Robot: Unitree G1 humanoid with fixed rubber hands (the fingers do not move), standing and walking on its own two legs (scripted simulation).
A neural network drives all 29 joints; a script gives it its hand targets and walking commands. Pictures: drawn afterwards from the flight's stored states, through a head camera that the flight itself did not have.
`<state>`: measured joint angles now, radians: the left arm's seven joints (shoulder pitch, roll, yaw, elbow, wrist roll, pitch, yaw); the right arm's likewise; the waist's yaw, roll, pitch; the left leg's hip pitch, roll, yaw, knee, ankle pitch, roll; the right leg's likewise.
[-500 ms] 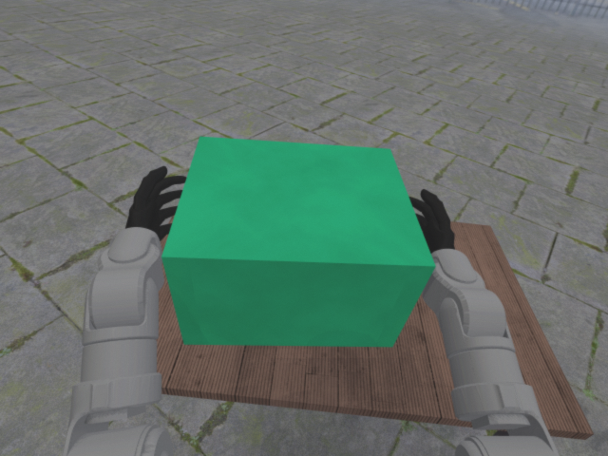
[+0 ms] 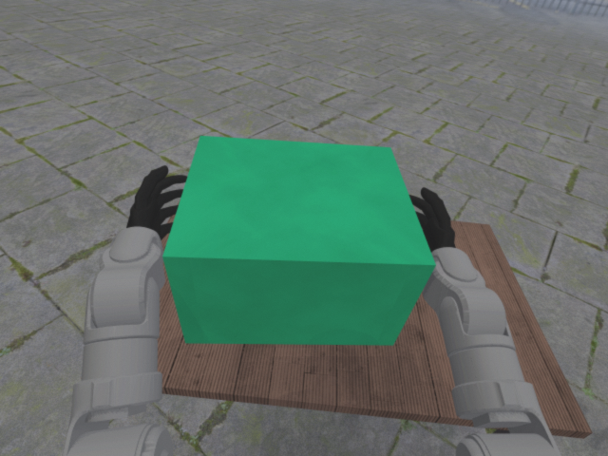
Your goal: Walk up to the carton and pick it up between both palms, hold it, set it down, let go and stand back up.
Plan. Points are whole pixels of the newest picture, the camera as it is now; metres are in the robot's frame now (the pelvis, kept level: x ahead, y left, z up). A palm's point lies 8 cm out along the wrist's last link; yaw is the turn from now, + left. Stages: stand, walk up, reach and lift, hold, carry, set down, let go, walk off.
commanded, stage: hold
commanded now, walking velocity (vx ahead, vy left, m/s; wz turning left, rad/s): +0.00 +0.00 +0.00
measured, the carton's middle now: (295, 238) +0.38 +0.01 +0.14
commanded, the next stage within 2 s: set down in 0.34 s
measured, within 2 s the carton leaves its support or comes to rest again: neither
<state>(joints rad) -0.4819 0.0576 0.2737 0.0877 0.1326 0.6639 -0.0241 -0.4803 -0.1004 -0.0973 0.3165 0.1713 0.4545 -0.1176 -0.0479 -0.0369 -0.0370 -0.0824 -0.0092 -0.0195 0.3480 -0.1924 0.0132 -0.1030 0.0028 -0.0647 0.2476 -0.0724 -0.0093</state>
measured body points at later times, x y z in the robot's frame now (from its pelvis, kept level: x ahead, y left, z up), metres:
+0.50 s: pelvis +0.00 +0.00 +0.00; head -0.04 +0.02 +0.45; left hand +0.37 +0.19 +0.18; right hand +0.36 -0.18 +0.16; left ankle +0.00 +0.11 -0.75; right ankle +0.04 -0.12 -0.75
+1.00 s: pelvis +0.03 +0.00 +0.00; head +0.02 +0.03 +0.45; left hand +0.39 +0.18 +0.12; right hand +0.36 -0.19 +0.10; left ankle +0.00 +0.11 -0.75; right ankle +0.04 -0.12 -0.75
